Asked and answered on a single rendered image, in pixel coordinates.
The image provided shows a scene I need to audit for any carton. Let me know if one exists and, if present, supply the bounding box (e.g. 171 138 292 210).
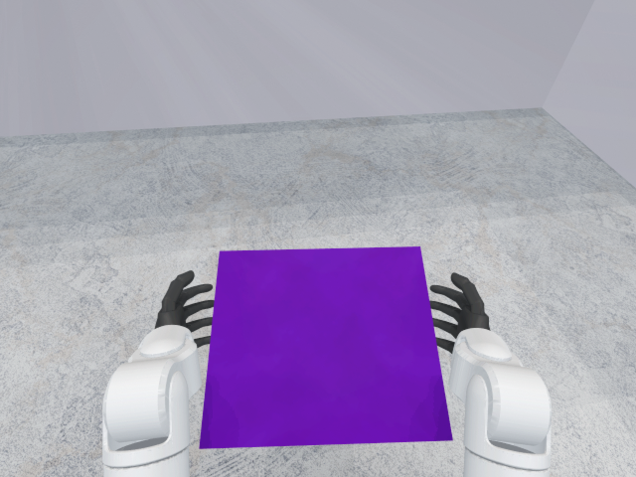
199 246 453 449

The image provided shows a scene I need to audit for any left robot hand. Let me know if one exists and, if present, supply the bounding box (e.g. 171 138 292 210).
155 270 215 348

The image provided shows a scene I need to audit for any right robot forearm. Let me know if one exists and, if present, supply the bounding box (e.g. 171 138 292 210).
448 328 552 477

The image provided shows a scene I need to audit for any right robot hand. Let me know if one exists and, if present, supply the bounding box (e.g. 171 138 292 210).
429 272 491 354

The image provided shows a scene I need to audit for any left robot forearm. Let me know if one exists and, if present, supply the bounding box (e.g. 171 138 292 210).
102 325 202 477

